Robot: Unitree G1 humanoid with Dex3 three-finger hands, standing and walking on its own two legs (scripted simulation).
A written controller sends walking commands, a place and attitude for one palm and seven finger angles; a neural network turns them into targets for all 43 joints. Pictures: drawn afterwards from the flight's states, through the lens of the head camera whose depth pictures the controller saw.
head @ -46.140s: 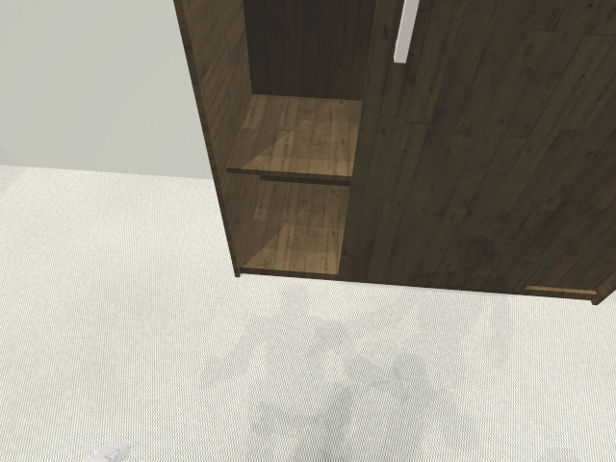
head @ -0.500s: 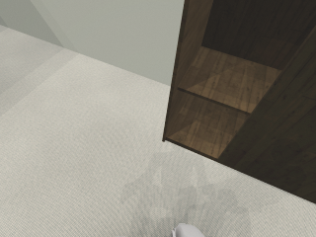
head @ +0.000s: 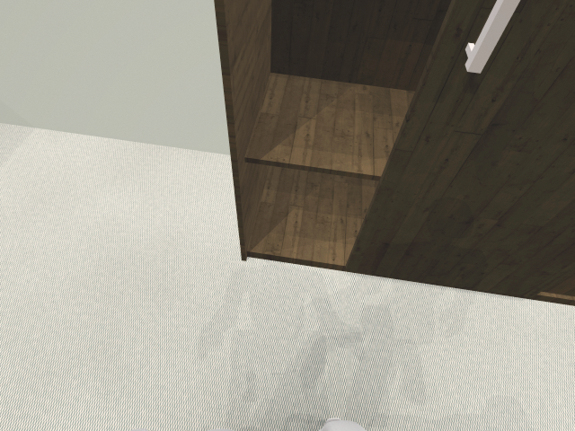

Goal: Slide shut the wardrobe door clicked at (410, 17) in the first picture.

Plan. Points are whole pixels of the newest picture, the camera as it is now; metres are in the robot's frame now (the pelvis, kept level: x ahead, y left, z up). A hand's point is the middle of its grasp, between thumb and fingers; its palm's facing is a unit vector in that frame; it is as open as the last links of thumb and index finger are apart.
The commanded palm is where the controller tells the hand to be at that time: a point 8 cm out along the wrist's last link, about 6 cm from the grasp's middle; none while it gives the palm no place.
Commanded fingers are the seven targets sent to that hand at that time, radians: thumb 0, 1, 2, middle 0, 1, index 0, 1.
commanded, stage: turn to face it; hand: right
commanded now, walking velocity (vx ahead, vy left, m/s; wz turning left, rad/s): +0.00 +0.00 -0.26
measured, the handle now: (499, 3) +0.68 -0.27 +0.25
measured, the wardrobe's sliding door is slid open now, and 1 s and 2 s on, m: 0.38 0.38 0.38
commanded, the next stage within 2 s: take the last steps up to it in 0.04 s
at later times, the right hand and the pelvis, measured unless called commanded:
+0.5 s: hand out of the picture +0.10 -0.20 -0.16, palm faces +0.14 +0.96 -0.23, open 7.4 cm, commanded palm none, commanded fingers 0.00 -0.90 -0.90 0.20 0.30 0.20 0.30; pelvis +0.06 +0.00 +0.00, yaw -7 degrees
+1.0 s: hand (437, 400) +0.20 -0.24 -0.15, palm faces +0.17 +0.96 -0.20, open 7.3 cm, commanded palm none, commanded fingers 0.00 -0.90 -0.90 0.20 0.30 0.20 0.30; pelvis +0.18 -0.05 +0.01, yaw -7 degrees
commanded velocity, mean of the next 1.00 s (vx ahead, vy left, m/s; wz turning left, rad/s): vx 0.18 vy -0.04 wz -0.09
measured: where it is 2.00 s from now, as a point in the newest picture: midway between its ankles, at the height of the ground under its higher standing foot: (298, 421)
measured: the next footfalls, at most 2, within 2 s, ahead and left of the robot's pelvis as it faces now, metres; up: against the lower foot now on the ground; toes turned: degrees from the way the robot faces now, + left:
right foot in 0.22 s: +0.05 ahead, -0.13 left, +0.00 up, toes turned -4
left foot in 0.48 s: +0.13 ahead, +0.10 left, +0.00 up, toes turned -3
